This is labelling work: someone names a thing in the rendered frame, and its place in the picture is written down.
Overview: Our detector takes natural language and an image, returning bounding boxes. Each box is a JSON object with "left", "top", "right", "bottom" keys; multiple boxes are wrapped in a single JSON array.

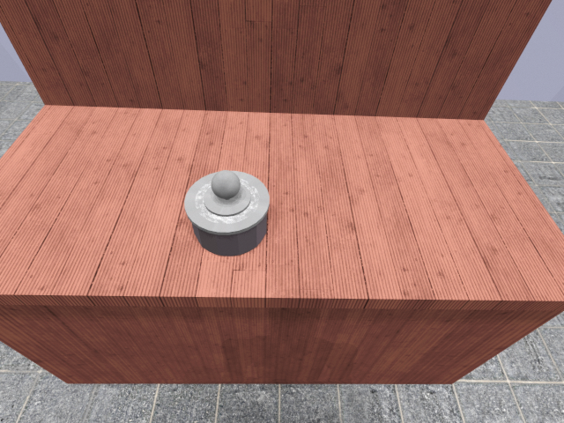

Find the pot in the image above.
[{"left": 191, "top": 214, "right": 267, "bottom": 256}]

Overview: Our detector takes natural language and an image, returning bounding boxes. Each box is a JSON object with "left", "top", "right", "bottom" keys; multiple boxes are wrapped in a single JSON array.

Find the knob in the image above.
[{"left": 211, "top": 170, "right": 241, "bottom": 199}]

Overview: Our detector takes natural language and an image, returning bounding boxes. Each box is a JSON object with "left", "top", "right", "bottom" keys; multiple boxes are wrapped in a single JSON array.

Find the lid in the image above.
[{"left": 184, "top": 171, "right": 270, "bottom": 235}]

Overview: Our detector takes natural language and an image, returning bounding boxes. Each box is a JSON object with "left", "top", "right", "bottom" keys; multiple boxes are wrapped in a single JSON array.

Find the table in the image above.
[{"left": 0, "top": 0, "right": 564, "bottom": 384}]

